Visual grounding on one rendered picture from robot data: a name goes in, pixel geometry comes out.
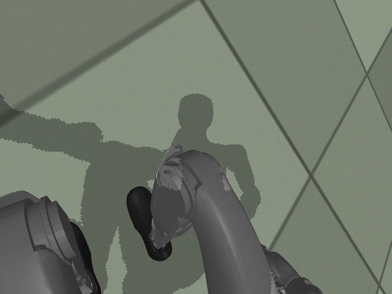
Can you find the right robot hand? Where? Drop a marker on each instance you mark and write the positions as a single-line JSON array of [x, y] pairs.
[[282, 271]]

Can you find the left robot foot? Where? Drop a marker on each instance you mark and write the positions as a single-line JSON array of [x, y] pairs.
[[86, 257]]

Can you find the right robot foot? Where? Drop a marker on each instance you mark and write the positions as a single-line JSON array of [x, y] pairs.
[[138, 205]]

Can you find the right robot arm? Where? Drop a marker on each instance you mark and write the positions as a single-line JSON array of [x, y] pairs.
[[301, 285]]

